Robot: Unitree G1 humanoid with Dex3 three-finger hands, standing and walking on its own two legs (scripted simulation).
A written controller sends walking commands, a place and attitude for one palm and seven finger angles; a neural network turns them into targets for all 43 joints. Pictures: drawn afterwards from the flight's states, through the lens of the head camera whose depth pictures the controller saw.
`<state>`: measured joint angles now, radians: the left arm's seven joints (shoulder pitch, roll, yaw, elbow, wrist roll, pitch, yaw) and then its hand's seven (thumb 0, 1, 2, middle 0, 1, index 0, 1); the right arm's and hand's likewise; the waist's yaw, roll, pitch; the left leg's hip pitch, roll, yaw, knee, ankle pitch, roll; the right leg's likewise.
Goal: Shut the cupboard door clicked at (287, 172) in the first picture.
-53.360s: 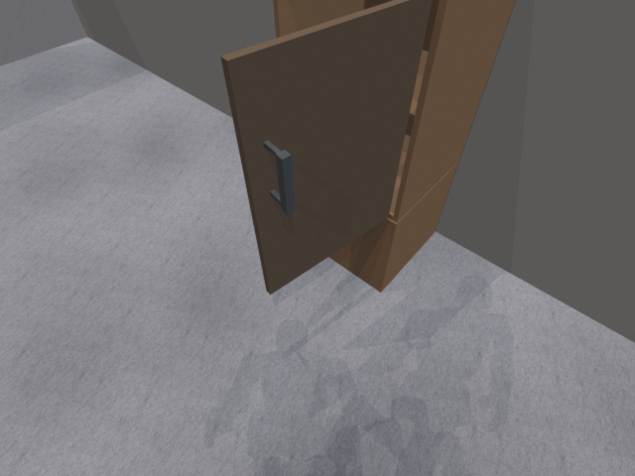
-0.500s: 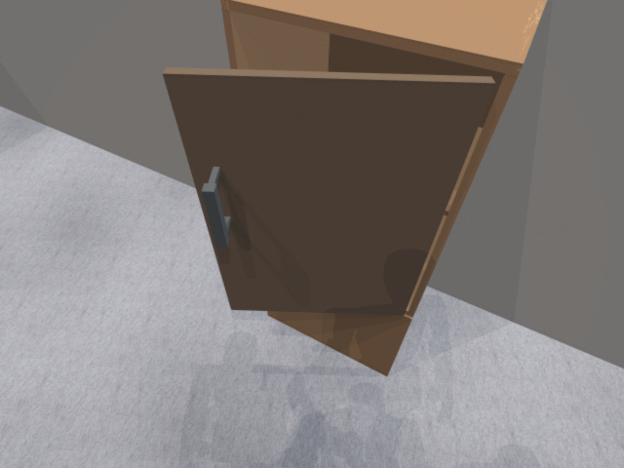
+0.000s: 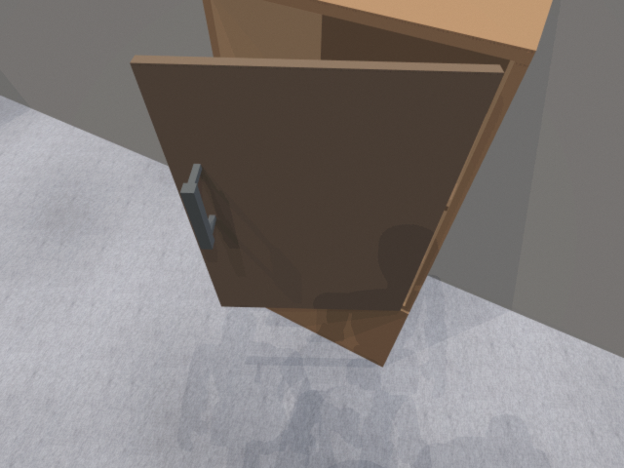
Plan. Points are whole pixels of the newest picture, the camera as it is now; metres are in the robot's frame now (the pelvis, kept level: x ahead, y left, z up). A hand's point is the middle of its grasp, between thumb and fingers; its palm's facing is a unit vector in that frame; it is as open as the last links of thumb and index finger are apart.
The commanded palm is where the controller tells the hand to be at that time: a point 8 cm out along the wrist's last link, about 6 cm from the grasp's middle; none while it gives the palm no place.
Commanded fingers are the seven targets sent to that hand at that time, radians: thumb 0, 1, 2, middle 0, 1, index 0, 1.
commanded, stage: come to a stop and stand still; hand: left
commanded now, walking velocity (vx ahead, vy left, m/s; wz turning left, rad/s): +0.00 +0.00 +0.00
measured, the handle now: (201, 208) +0.46 +0.20 +0.04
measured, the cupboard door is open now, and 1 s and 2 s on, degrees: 27 27 27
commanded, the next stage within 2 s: look again from close up in 0.56 s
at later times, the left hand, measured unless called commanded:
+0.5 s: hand out of the picture -0.02 +0.26 -0.15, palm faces -0.02 -0.96 -0.29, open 7.4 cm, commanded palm none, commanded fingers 0.00 0.90 0.90 -0.20 -0.30 -0.20 -0.30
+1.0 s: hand out of the picture +0.03 +0.24 -0.16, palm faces -0.03 -0.96 -0.27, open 7.4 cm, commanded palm none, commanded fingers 0.00 0.90 0.90 -0.20 -0.30 -0.20 -0.30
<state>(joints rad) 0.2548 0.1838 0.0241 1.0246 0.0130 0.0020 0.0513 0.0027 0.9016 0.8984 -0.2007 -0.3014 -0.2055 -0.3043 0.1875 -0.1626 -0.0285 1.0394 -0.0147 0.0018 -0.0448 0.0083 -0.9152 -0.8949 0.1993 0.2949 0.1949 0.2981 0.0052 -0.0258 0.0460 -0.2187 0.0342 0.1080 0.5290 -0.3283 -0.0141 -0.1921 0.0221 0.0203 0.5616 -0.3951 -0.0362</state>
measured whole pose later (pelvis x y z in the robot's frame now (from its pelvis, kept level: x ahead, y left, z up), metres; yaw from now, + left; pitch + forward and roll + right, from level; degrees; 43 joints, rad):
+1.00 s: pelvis -0.03 +0.02 +0.01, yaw +0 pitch +0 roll +1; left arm 0.17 0.27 -0.02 1.07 0.01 -0.01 0.01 0.00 0.90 0.90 -0.20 -0.30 -0.21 -0.30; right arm 0.13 -0.27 0.01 1.08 -0.01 -0.03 -0.01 0.01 -0.91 -0.89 0.20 0.30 0.20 0.30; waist 0.00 -0.02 0.03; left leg -0.20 -0.02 0.07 0.42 -0.22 0.03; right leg -0.15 0.00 0.04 0.45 -0.29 0.00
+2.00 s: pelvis -0.08 +0.01 -0.07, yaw +2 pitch +12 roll -1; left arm 0.35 0.26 0.24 0.07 -0.34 -0.34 -0.35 0.02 0.89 0.90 -0.69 -0.83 -0.69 -0.83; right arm 0.27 -0.22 0.00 0.56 0.03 -0.27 -0.09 0.02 -0.91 -0.89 0.20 0.30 0.20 0.30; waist 0.00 0.03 -0.14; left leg -0.86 0.01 -0.03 1.08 -0.43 0.00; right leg -0.78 0.04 -0.06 1.07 -0.50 -0.04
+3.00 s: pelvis -0.06 +0.02 -0.04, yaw +3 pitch +6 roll -1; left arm 0.35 0.25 0.17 -0.06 -0.30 -0.22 -0.23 0.02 0.90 0.90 -1.30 -1.50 -1.30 -1.50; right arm 0.29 -0.25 0.04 0.53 0.03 -0.21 -0.07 0.02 -0.91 -0.90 0.20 0.30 0.20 0.30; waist 0.00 0.04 -0.11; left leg -0.61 -0.01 -0.02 0.89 -0.39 0.02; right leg -0.53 0.02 -0.05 0.86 -0.45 -0.02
